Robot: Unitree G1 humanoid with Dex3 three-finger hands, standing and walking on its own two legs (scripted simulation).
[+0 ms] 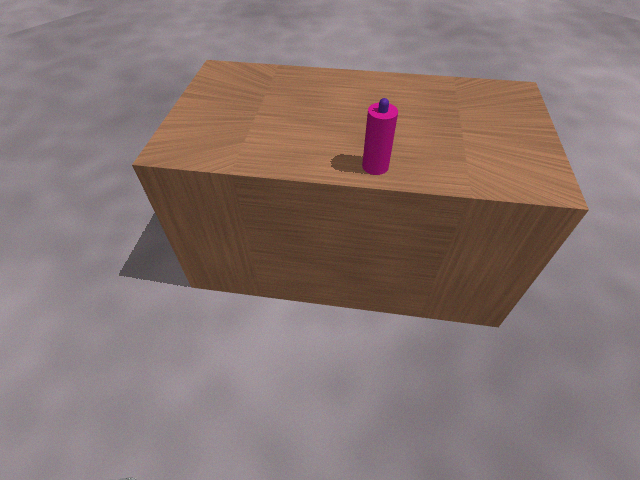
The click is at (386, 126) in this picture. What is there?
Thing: necked bottle
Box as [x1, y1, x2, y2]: [362, 98, 397, 174]
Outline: 385,98 382,98 378,103 374,103 368,108 362,166 365,171 372,174 380,174 387,170 393,139 397,109 393,105 389,104 388,100
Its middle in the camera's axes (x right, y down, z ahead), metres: +0.14 -0.23 +0.92
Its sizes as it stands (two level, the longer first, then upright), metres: 0.068 0.068 0.193
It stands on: a support 0.60 m high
